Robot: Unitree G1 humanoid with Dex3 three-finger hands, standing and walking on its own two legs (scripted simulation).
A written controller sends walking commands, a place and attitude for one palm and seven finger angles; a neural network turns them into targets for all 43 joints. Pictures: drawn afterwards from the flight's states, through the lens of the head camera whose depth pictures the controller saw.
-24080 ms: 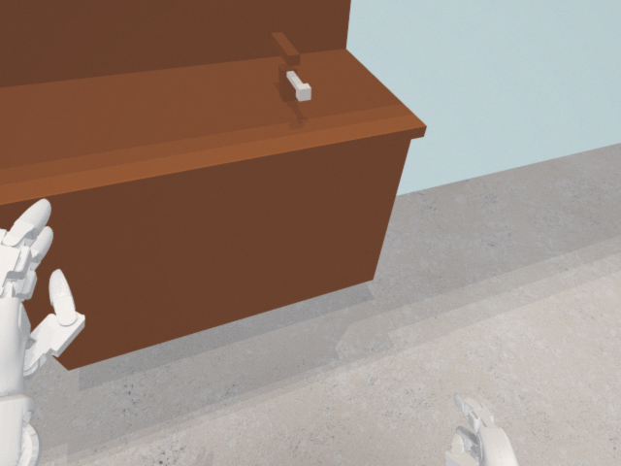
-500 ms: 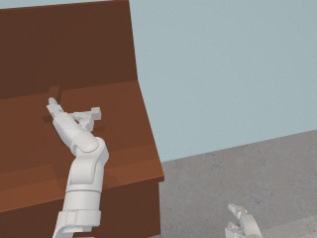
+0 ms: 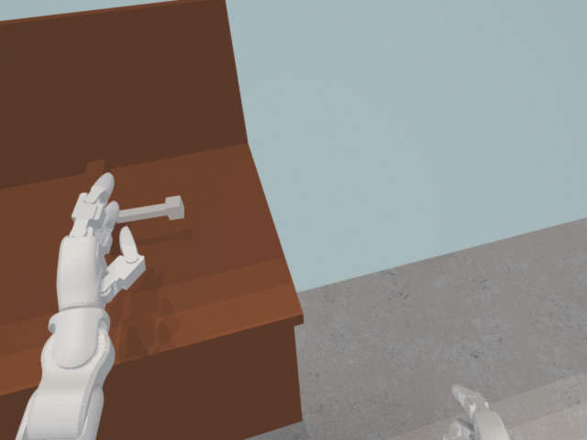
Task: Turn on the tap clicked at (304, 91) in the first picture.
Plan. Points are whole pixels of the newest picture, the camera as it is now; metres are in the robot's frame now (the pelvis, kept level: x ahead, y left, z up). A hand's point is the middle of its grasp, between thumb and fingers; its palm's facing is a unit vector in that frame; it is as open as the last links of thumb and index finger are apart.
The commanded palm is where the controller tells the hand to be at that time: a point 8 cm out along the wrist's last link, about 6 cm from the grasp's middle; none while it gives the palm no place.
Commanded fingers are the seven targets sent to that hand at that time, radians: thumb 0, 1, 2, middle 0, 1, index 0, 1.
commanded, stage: draw the hand back beside the body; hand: left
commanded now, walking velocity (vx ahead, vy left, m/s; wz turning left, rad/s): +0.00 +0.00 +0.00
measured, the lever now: (174, 207) +0.44 +0.26 +0.06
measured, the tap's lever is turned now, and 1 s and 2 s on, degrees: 86 86 86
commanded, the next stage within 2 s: step back with the hand held close in 0.96 s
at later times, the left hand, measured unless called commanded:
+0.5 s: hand (107, 281) +0.24 +0.24 +0.15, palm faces +0.38 -0.88 -0.30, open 7.5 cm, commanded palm +0.19 +0.29 +0.16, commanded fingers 0.00 0.90 0.90 -0.20 -0.30 -0.20 -0.30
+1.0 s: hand (97, 291) +0.22 +0.25 +0.15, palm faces +0.41 -0.85 -0.34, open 7.4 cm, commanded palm +0.18 +0.29 +0.17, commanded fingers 0.00 0.90 0.90 -0.20 -0.30 -0.20 -0.30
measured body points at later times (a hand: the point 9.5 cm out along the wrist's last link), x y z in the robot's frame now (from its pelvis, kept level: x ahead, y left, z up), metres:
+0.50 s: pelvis +0.01 +0.01 +0.00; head +0.00 +0.00 +0.45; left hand +0.21 +0.29 +0.16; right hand +0.20 -0.21 -0.09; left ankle +0.01 +0.13 -0.74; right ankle -0.01 -0.10 -0.74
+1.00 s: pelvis +0.02 +0.01 +0.00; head +0.01 -0.01 +0.45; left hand +0.20 +0.29 +0.17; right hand +0.21 -0.21 -0.09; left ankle +0.01 +0.13 -0.74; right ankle -0.01 -0.10 -0.74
